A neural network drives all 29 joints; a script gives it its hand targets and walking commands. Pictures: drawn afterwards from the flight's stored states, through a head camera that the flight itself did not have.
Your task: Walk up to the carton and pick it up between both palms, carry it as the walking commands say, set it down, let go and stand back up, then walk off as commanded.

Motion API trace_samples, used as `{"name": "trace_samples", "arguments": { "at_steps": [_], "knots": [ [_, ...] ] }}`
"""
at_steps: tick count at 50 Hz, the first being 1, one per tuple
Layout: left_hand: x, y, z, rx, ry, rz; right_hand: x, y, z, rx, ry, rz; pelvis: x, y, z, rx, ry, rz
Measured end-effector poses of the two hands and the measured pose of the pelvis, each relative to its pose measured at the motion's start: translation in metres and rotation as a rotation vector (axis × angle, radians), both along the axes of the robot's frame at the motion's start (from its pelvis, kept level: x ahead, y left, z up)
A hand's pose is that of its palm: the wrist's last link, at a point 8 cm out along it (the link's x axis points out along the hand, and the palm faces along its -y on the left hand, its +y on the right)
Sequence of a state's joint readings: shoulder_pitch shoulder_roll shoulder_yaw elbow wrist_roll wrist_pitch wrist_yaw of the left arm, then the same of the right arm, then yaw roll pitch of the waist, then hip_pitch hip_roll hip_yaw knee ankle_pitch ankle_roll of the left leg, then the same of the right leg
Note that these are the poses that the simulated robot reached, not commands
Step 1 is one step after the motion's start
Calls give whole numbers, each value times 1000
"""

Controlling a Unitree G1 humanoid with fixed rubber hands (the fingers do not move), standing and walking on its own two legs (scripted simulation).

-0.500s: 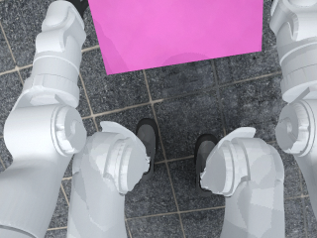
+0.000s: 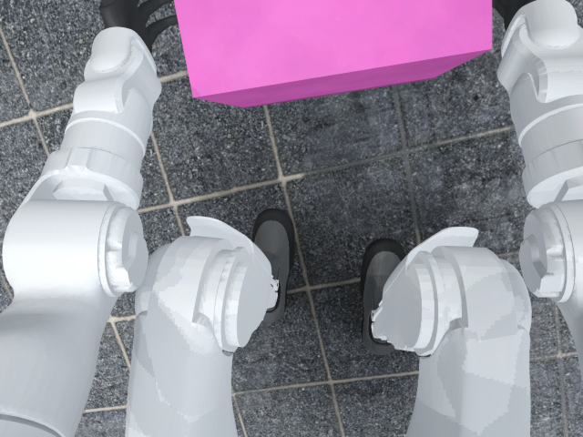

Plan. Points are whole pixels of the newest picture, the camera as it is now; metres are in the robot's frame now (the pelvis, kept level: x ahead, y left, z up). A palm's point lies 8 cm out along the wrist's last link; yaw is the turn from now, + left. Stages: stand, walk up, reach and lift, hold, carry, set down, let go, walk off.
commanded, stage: set down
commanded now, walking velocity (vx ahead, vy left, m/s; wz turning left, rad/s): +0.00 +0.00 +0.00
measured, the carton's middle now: (326, 15) +0.55 +0.02 -0.25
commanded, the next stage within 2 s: let go in 1.76 s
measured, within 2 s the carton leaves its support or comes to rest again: neither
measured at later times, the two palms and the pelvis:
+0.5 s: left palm (100, 33) +0.50 +0.25 -0.15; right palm out of the picture +0.55 -0.21 -0.16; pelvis +0.00 +0.00 +0.00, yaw +0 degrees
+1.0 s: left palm out of the picture +0.51 +0.25 +0.00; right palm out of the picture +0.56 -0.23 +0.00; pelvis +0.01 +0.00 +0.10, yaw -1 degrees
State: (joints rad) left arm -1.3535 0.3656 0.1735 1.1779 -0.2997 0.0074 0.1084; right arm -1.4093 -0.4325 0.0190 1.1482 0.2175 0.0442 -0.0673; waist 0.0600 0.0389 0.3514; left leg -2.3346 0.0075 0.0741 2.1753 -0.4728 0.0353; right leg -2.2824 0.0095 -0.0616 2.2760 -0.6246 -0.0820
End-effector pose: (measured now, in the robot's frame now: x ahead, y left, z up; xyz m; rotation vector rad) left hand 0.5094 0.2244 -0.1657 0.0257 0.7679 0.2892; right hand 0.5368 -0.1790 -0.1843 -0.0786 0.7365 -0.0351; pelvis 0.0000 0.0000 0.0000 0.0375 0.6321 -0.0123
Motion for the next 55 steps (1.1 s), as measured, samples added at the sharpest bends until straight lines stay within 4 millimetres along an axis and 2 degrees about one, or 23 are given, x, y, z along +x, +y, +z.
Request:
{"name": "trace_samples", "arguments": {
  "at_steps": [10,20,26,35,55],
  "knots": [
    [-4,8,0,-1,1,14,4,-19,6,-14,-8,-24,-5,0,-6,3,-24,-8],
    [-9,24,1,12,-12,19,10,-28,10,-20,-26,-21,-4,0,-5,6,-28,-12],
    [-4,26,15,0,-68,19,16,-33,28,-32,-66,-16,-1,0,-2,2,-23,-7],
    [-4,23,59,-15,-107,17,21,-45,85,-48,-92,-6,4,1,23,-5,16,-9],
    [-2,28,196,-22,-133,-9,26,-53,216,-23,-98,22,11,-1,124,-6,145,-8]
  ]
}}
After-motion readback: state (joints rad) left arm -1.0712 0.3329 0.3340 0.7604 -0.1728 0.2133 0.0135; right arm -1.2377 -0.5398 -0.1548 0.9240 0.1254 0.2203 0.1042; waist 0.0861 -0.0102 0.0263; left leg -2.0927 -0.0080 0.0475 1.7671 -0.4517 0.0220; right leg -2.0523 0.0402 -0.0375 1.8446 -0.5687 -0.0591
